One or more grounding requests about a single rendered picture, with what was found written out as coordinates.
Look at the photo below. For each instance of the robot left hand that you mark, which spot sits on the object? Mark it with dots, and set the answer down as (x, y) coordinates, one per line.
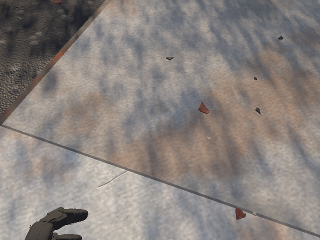
(54, 220)

